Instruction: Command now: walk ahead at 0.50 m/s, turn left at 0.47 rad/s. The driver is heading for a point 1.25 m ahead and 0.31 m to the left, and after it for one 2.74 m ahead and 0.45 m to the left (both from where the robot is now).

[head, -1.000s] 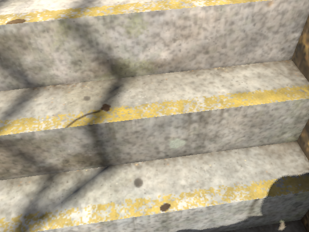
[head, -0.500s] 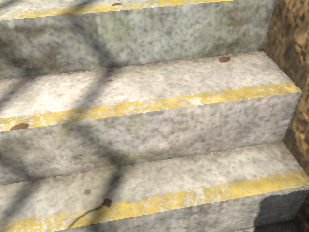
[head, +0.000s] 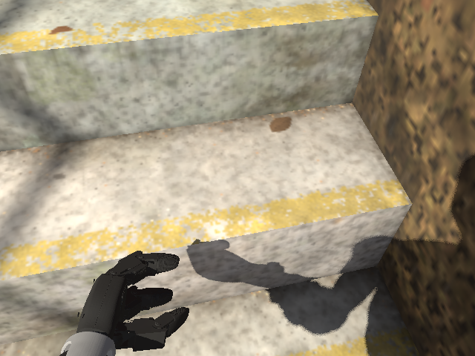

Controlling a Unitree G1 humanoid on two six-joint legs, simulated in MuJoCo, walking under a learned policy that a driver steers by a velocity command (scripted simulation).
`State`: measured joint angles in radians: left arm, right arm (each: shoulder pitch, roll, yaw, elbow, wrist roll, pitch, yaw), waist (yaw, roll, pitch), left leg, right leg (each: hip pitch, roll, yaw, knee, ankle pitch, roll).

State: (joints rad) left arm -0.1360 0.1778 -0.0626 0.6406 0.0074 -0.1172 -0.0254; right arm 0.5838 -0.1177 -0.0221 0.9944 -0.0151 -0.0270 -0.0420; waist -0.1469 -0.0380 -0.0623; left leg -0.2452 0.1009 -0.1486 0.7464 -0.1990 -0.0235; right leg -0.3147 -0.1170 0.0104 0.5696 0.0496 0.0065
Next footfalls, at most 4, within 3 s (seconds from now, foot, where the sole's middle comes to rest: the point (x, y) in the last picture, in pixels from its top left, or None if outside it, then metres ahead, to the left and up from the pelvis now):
0.30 left None -0.13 0.06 -0.78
0.58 right None -0.07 -0.24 -0.77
0.86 left None -0.11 0.05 -0.79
1.14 right None -0.04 -0.08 -0.79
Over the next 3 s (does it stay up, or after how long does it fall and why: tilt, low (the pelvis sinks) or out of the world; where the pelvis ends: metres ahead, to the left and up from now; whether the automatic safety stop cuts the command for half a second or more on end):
stays up -0.21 -0.12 -0.04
